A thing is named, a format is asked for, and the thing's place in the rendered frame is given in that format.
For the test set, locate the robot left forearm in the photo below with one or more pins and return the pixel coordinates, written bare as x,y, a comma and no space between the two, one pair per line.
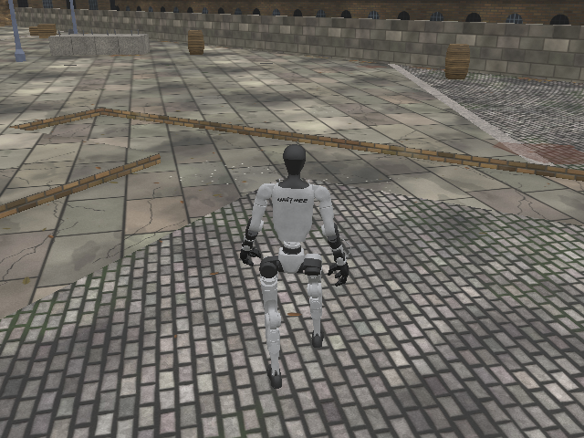
249,238

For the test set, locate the robot right foot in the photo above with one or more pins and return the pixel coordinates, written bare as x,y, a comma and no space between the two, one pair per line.
317,340

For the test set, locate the robot right hand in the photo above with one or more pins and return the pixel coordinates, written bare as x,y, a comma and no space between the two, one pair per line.
343,273

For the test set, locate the robot left upper arm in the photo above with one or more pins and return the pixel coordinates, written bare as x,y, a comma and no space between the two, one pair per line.
264,192

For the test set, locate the left robot thigh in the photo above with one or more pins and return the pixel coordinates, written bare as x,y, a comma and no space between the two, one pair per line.
268,278

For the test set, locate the robot right upper arm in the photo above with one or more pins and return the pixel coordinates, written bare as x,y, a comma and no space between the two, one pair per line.
326,210

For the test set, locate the robot right forearm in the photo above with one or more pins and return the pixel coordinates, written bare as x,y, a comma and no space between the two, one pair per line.
336,248

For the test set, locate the robot left hand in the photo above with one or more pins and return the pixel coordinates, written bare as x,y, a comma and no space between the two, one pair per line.
243,255

